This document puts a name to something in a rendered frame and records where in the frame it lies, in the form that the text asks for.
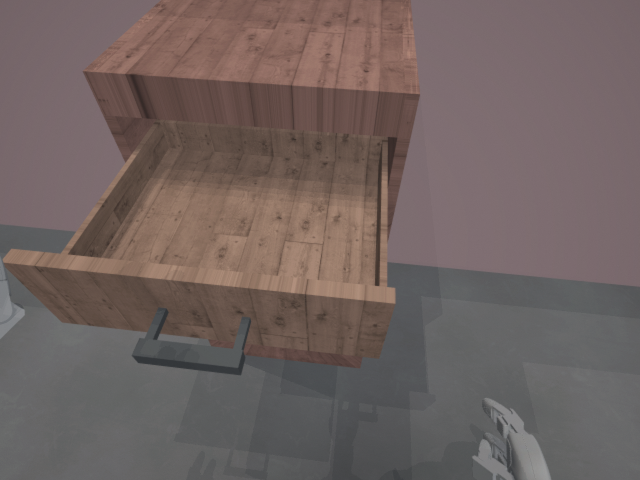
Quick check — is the cabinet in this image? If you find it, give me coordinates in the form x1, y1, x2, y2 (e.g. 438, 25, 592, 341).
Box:
83, 0, 420, 368

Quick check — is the handle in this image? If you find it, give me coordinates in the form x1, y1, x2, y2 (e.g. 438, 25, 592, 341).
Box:
132, 307, 251, 375

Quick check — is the robot left hand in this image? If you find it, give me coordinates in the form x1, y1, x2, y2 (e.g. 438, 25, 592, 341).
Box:
0, 255, 25, 339

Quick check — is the drawer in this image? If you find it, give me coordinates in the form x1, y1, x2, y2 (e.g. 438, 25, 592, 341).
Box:
2, 119, 396, 359

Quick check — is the robot right hand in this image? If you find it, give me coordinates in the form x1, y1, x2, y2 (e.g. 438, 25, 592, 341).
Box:
472, 398, 551, 480

